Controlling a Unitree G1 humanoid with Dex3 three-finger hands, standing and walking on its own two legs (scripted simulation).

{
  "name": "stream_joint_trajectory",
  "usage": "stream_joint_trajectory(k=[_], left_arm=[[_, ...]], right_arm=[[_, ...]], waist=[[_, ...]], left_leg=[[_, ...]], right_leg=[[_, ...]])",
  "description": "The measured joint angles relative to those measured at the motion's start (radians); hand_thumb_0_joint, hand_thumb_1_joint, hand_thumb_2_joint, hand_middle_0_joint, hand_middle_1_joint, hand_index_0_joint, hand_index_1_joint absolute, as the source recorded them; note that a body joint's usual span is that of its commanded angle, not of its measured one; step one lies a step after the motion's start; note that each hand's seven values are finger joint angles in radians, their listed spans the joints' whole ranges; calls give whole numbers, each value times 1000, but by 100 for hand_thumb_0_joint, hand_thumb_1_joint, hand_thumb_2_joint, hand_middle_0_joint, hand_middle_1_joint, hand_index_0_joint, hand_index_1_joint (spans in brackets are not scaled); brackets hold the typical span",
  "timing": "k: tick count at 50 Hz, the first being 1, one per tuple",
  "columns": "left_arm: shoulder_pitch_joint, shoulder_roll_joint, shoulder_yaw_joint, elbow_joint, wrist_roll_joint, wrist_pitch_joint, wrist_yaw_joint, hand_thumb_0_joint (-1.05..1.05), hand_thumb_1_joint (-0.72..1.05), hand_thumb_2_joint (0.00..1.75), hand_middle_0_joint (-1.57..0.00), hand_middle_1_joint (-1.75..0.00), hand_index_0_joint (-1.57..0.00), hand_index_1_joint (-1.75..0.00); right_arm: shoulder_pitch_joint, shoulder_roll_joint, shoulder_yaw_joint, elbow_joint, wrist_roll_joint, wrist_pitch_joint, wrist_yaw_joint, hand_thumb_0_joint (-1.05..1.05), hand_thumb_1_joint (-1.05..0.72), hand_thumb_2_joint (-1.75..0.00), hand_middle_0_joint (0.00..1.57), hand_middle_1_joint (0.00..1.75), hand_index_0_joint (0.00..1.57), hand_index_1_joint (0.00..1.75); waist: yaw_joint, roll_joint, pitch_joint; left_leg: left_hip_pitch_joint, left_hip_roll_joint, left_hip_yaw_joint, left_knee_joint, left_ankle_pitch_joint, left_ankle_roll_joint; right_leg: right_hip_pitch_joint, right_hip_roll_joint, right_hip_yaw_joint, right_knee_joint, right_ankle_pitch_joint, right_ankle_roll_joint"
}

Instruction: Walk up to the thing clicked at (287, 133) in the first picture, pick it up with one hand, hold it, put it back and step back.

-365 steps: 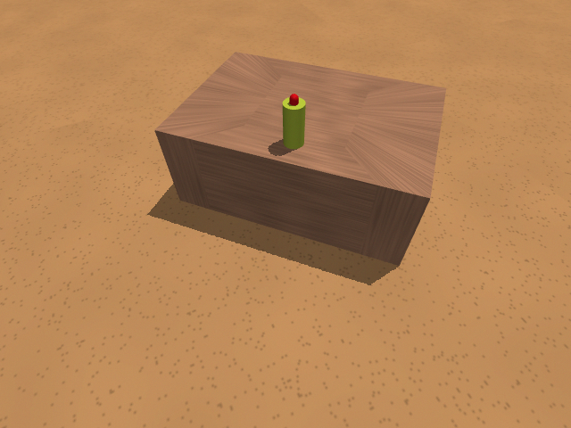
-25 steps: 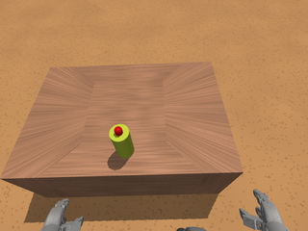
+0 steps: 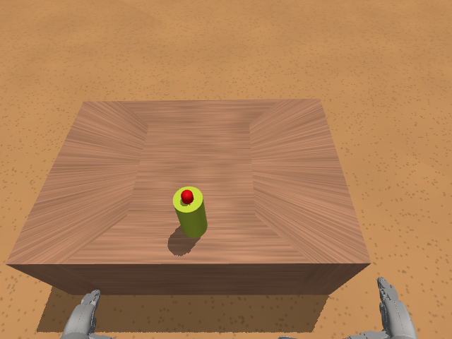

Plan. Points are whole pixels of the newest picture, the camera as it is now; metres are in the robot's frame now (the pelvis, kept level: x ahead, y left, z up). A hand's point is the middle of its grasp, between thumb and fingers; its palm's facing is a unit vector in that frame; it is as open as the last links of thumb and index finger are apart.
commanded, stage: go down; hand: left
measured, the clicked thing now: (190, 211) +0.46 +0.12 -0.24
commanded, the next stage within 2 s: none
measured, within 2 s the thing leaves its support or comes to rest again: neither
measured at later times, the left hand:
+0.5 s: hand (109, 323) +0.17 +0.23 -0.10, palm faces +0.05 -0.95 -0.30, open 17.3 cm
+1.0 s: hand (86, 237) +0.30 +0.28 -0.02, palm faces +0.09 -0.98 -0.16, open 17.3 cm
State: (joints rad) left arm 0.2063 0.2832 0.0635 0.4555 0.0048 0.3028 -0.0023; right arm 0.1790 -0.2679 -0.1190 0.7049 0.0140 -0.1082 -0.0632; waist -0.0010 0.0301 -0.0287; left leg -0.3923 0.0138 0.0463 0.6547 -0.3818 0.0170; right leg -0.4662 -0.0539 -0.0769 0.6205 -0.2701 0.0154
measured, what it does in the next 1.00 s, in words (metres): stands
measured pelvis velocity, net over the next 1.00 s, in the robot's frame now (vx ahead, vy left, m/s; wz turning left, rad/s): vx -0.01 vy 0.00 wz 0.00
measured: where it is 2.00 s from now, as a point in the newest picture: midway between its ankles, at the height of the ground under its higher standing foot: outside the picture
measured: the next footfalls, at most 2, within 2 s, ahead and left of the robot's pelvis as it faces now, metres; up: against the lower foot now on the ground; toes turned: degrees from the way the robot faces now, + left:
none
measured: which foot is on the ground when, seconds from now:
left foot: down 0.00-1.00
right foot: down 0.00-1.00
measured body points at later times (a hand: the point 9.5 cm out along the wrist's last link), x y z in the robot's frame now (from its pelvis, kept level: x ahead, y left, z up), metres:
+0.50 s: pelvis +0.01 +0.00 +0.00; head +0.05 +0.00 +0.45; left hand +0.16 +0.28 -0.08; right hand +0.17 -0.26 -0.09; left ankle -0.03 +0.10 -0.72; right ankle +0.02 -0.13 -0.72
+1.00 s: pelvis -0.01 +0.00 +0.00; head +0.03 +0.01 +0.45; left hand +0.29 +0.33 -0.01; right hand +0.14 -0.27 -0.06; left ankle -0.03 +0.10 -0.72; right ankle +0.02 -0.13 -0.72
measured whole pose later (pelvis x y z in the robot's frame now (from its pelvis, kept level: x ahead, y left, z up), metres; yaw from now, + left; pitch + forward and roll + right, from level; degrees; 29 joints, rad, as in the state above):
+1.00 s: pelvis -0.01 +0.00 +0.00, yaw +0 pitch +6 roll -1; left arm -0.28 0.52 0.29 0.87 -0.08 0.09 -0.29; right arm 0.32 -0.26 -0.02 0.46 0.03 -0.17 -0.06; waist -0.05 -0.01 -0.04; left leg -0.40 0.03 0.04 0.67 -0.37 0.01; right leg -0.46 -0.04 -0.08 0.61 -0.25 0.01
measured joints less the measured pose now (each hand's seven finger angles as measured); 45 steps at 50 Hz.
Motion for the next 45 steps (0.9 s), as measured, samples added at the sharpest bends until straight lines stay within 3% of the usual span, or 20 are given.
stream_joint_trajectory(k=[13, 27, 36, 45], left_arm=[[55, 4, -4, -112, -3, 65, -17, 0, -58, 7, -9, -6, -8, -7], [56, 11, 30, -149, -8, 62, -33, 0, -51, 12, -8, -8, -6, -8], [-120, 72, 116, -35, -36, 15, -66, -1, -43, 15, -6, -5, -4, -6], [-376, 188, 190, 266, -71, -103, -221, 0, -43, 12, -4, -3, -3, -3]], right_arm=[[27, 20, 5, -43, 2, -11, 12, -1, 47, -5, 6, 5, 6, 6], [72, 23, 17, -133, 1, -9, 16, -1, 47, -6, 6, 5, 6, 6], [112, 50, 98, -240, 12, -34, -24, -1, 48, -6, 6, 5, 6, 6], [132, 43, 119, -266, 15, -60, -4, -1, 52, -5, 6, 5, 6, 6]], waist=[[2, 3, -25], [0, 2, -30], [-14, -23, -36], [-42, -36, -36]], left_leg=[[5, -6, -7, 16, -25, 7], [-9, -3, -18, 36, -35, 2], [38, 1, -31, 13, -20, -7], [37, 8, -18, -9, 5, -8]], right_leg=[[12, -7, -6, 8, -22, 11], [2, -6, -15, 29, -37, 6], [50, -1, -29, 12, -31, -4], [47, 8, -18, -19, 3, -9]])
